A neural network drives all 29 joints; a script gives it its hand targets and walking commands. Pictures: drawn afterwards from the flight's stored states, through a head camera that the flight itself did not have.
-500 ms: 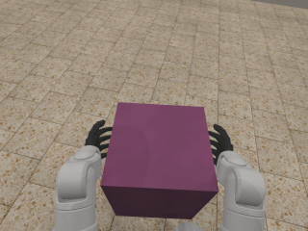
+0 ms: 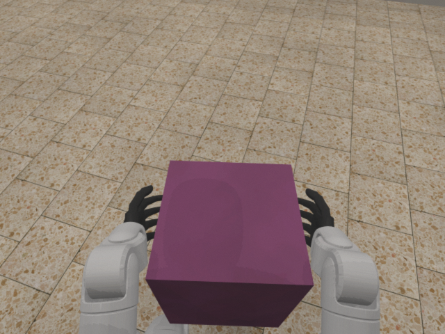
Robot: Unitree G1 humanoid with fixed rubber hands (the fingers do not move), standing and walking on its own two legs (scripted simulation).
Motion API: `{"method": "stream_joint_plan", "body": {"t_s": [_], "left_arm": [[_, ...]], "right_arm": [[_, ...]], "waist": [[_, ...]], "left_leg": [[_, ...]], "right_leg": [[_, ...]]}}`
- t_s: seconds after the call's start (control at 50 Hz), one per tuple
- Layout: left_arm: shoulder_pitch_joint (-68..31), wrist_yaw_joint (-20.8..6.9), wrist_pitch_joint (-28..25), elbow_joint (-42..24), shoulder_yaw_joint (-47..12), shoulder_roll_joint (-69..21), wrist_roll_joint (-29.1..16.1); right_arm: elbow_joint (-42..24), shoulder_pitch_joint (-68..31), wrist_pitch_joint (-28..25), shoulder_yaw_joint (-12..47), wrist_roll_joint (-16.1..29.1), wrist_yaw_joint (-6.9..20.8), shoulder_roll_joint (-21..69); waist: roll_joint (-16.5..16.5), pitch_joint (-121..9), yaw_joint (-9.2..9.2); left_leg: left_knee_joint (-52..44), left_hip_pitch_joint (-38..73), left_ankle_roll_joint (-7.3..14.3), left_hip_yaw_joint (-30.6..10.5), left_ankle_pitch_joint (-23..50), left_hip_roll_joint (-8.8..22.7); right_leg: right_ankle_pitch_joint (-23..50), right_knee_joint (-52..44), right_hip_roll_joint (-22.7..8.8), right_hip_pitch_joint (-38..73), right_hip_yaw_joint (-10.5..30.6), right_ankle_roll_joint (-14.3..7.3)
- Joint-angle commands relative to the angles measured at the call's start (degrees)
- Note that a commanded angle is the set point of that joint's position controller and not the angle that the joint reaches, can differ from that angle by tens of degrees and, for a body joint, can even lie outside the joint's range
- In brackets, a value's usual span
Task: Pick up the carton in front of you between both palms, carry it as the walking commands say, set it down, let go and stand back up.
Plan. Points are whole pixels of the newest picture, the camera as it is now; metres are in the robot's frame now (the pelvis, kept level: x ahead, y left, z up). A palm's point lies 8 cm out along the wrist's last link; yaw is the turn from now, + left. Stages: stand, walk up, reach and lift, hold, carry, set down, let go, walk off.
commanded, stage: carry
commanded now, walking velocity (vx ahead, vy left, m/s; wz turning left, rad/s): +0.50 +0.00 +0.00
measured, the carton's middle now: (227, 248) +0.26 +0.00 -0.02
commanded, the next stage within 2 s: none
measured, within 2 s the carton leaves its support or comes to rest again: neither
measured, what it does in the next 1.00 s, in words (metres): walks ahead: left foot, then right foot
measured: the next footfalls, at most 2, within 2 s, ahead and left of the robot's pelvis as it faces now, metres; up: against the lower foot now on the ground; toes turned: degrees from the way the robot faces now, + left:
left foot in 0.22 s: +0.34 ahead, +0.13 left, +0.00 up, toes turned +10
right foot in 0.64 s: +0.59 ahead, -0.09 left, +0.00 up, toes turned +9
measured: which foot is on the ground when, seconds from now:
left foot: up 0.00-0.20, down 0.22-0.68, up 0.70-0.82, down 0.84-1.00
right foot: down 0.00-0.26, up 0.28-0.62, down 0.64-1.00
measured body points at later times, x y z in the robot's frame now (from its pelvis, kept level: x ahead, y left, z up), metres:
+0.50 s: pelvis +0.33 +0.05 +0.00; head +0.36 +0.06 +0.45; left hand +0.62 +0.19 +0.06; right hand +0.61 -0.12 +0.08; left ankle +0.30 +0.13 -0.75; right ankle +0.37 -0.11 -0.69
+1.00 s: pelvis +0.54 +0.02 -0.02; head +0.55 +0.02 +0.43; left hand +0.82 +0.17 +0.07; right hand +0.82 -0.14 +0.07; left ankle +0.45 +0.14 -0.75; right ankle +0.56 -0.07 -0.75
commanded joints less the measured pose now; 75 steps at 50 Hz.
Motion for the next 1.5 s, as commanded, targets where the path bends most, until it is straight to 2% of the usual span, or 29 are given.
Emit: {"method": "stream_joint_plan", "body": {"t_s": [0.0,0.14,0.18,0.2,0.22,0.24,0.26,0.28,0.3,0.32,0.34,0.36,0.46,0.52,0.58,0.62,0.64,0.66,0.68,0.7,0.74,0.8,0.84,0.86,0.9,1.0,1.2,1.32,1.48], "left_arm": [[-23.8,-16.0,-0.5,-6.4,-41.5,-54.0,-23.4],[-23.6,-14.5,2.4,-8.6,-39.5,-46.8,-21.7],[-24.4,-14.1,3.6,-8.4,-39.1,-45.2,-21.4],[-25.0,-14.0,4.2,-8.5,-39.2,-44.6,-21.3],[-25.9,-13.9,4.7,-8.2,-39.1,-43.6,-21.3],[-27.9,-13.8,5.5,-10.0,-39.7,-43.8,-22.0],[-28.6,-13.9,5.6,-9.0,-39.8,-44.1,-22.0],[-28.9,-14.1,5.3,-7.3,-40.1,-46.3,-21.9],[-29.5,-14.3,4.8,-7.0,-40.2,-48.3,-22.0],[-30.2,-14.4,4.3,-6.6,-40.5,-50.2,-22.2],[-30.5,-14.3,3.8,-6.5,-40.7,-51.8,-22.3],[-30.6,-14.2,3.4,-6.5,-40.8,-52.8,-22.3],[-28.5,-12.8,2.2,-7.7,-41.3,-52.8,-21.3],[-27.7,-12.5,3.2,-8.2,-41.3,-51.2,-21.4],[-27.1,-13.3,4.2,-7.5,-41.1,-50.2,-22.0],[-27.1,-14.1,4.5,-6.4,-40.6,-49.8,-21.9],[-27.6,-14.4,4.9,-5.7,-40.0,-49.0,-21.9],[-26.9,-14.7,4.8,-3.4,-39.4,-49.1,-21.3],[-23.9,-14.8,4.2,-0.6,-38.6,-50.0,-21.1],[-23.7,-14.9,3.5,-0.5,-38.6,-51.6,-21.2],[-26.1,-15.0,2.3,-1.5,-38.7,-55.1,-21.3],[-27.1,-14.9,1.1,-3.6,-39.1,-56.5,-21.8],[-27.2,-15.0,0.6,-4.9,-39.7,-55.7,-21.7],[-27.6,-14.9,0.7,-4.9,-40.0,-55.4,-22.0],[-27.4,-14.6,1.3,-5.4,-39.9,-53.5,-22.1],[-25.5,-14.0,3.5,-3.1,-39.1,-49.7,-20.8],[-30.4,-14.4,3.6,-2.8,-39.9,-51.5,-22.2],[-29.3,-14.2,3.7,-2.5,-39.6,-51.5,-21.6],[-29.1,-14.2,3.7,-2.5,-39.4,-51.7,-21.3]], "right_arm": [[-4.9,-22.0,-1.4,42.7,21.8,13.3,56.3],[-8.7,-23.6,2.2,41.4,23.0,13.1,48.7],[-7.8,-23.4,3.4,40.3,23.0,13.3,47.2],[-6.8,-23.0,3.9,39.4,23.0,13.4,46.5],[-5.9,-22.9,4.4,38.6,22.8,13.5,45.8],[-3.9,-23.2,4.1,37.6,22.0,13.8,45.2],[-3.3,-22.9,4.1,38.0,22.9,13.9,47.1],[-4.4,-24.6,4.0,38.1,23.4,14.0,48.4],[-4.3,-25.6,3.7,38.3,23.6,14.1,50.5],[-4.9,-26.9,3.4,38.7,24.1,14.3,52.2],[-5.4,-28.1,3.0,39.2,24.4,14.4,53.4],[-5.9,-28.5,2.7,39.4,24.7,14.5,54.0],[-7.6,-26.8,2.4,39.0,24.9,15.2,52.4],[-6.6,-23.7,3.0,37.8,23.5,14.9,50.4],[-5.1,-22.3,3.5,37.1,21.8,14.6,49.6],[-4.0,-22.8,3.8,37.4,21.2,14.5,49.1],[-3.4,-22.9,3.8,37.4,20.9,14.5,48.8],[-3.8,-24.5,4.3,38.2,21.4,14.4,48.8],[-3.7,-24.4,4.6,38.8,21.9,14.4,49.2],[-3.5,-25.1,4.2,39.6,22.3,14.6,50.4],[-4.5,-28.8,2.9,40.8,23.5,15.0,53.7],[-5.6,-29.2,1.4,42.0,24.3,14.8,56.4],[-6.1,-28.0,0.9,42.2,24.0,14.6,56.5],[-6.7,-28.7,1.1,41.9,23.8,14.5,55.6],[-6.0,-27.6,1.8,41.1,23.8,14.5,53.7],[-2.0,-23.8,3.4,38.9,22.5,14.4,49.8],[-1.9,-28.3,3.4,38.6,23.1,14.5,51.9],[-2.0,-27.6,3.6,38.7,23.1,14.5,51.7],[-2.3,-28.0,3.7,39.0,23.4,14.7,51.5]], "waist": [[-8.4,-15.9,-0.14],[-10.0,-8.6,0.10],[-9.0,-10.6,-0.79],[-6.4,-13.9,-1.68],[-1.1,-17.6,-2.93],[15.2,-22.3,-3.22],[17.6,-20.7,-2.47],[12.5,-20.3,-2.31],[6.7,-20.4,-2.38],[2.4,-19.3,-2.08],[3.1,-19.1,-1.67],[4.6,-19.2,-1.63],[8.2,-16.7,-1.30],[10.2,-15.2,-1.62],[9.2,-15.0,-1.66],[5.2,-15.3,-0.73],[1.7,-17.1,-0.78],[-8.2,-22.7,-0.34],[-13.4,-26.8,0.12],[-11.6,-26.0,-0.16],[-9.4,-24.8,-0.56],[-8.4,-25.6,-0.74],[-5.1,-25.0,-0.85],[-3.1,-23.9,-0.62],[-0.4,-22.4,-0.76],[1.2,-21.5,-0.95],[1.3,-19.2,-1.07],[0.8,-20.1,-1.11],[1.1,-19.4,-1.08]], "left_leg": [[-10.1,-3.6,-0.9,1.8,5.0,0.5],[-25.8,1.8,0.8,6.4,12.7,-1.9],[-28.7,11.9,1.6,9.5,10.8,-4.4],[-29.5,22.6,1.8,11.7,7.7,-6.9],[-30.5,34.2,2.5,2.2,3.1,0.0],[-37.0,47.0,11.0,-25.4,-6.4,16.0],[-42.7,47.7,13.4,-34.4,4.0,18.9],[-40.2,46.4,12.8,-27.0,13.0,18.3],[-38.1,43.8,11.4,-21.3,20.1,16.7],[-38.6,39.7,9.2,-16.0,22.4,15.4],[-40.1,37.0,7.2,-12.1,19.3,14.0],[-40.9,35.8,6.5,-8.6,21.1,13.0],[-39.0,36.5,6.3,2.7,40.0,9.0],[-37.7,36.9,5.1,6.3,45.9,7.4],[-32.6,36.5,3.4,8.1,40.8,6.1],[-24.5,30.3,0.2,9.3,33.9,3.7],[-19.1,23.9,-1.8,8.1,21.5,2.5],[-10.8,14.9,-3.1,4.5,-0.6,0.1],[-6.6,10.4,-3.2,1.1,-17.6,-2.5],[-7.8,10.0,-2.5,-1.8,-20.5,-1.8],[-19.8,13.3,-0.8,-2.5,-20.3,-0.9],[-32.5,22.8,-1.0,0.6,-1.3,-1.7],[-34.1,23.8,-1.3,-0.8,7.5,2.0],[-31.2,24.4,-1.2,-1.3,14.4,3.7],[-28.0,25.6,-1.2,-1.1,21.1,4.5],[-25.3,25.3,-1.5,-1.0,33.8,3.6],[-26.3,27.2,-0.9,-1.3,39.2,3.6],[-26.3,27.0,-0.6,-1.5,37.3,3.5],[-26.1,26.4,0.5,-1.8,35.2,4.0]], "right_leg": [[14.2,-7.3,-13.2,17.3,9.0,-4.3],[20.5,-5.2,-12.0,18.0,4.2,-2.1],[27.7,3.7,-10.7,16.1,0.9,-0.3],[28.6,13.2,-8.1,11.8,-1.5,1.0],[17.5,25.4,-6.6,2.5,-1.0,2.7],[2.2,44.4,0.3,-15.3,0.7,5.7],[-17.1,53.6,2.7,-24.6,7.7,4.9],[-16.6,58.5,-0.9,-26.7,11.9,3.3],[-14.0,58.1,-3.2,-27.1,13.2,2.2],[-10.4,53.6,-5.0,-25.7,13.5,2.0],[-7.3,48.9,-5.9,-23.6,13.2,2.2],[-5.6,46.4,-5.2,-22.0,11.4,2.6],[-1.1,28.4,-1.8,-20.7,5.6,4.5],[6.0,17.2,0.5,-17.3,2.6,4.6],[14.7,8.4,2.0,-9.8,0.3,4.4],[25.8,-0.6,1.4,3.5,-0.3,4.4],[41.5,2.8,-5.7,12.4,6.0,4.2],[65.1,10.5,-16.7,25.2,15.8,-2.5],[65.5,8.5,-20.2,28.6,21.7,-8.2],[58.7,5.7,-19.9,25.8,21.0,-8.6],[43.2,3.1,-16.8,20.5,16.7,-5.8],[28.2,3.3,-12.1,14.7,10.1,-2.0],[23.1,5.7,-9.3,13.4,6.6,0.0],[24.6,7.6,-8.5,11.8,6.9,0.5],[30.5,10.3,-8.2,9.2,7.3,0.9],[37.9,15.1,-7.3,7.0,6.4,1.0],[30.7,14.7,-5.9,4.6,5.3,2.4],[31.8,15.1,-6.7,6.1,5.8,2.0],[25.2,15.9,-7.1,4.7,6.1,1.9]]}}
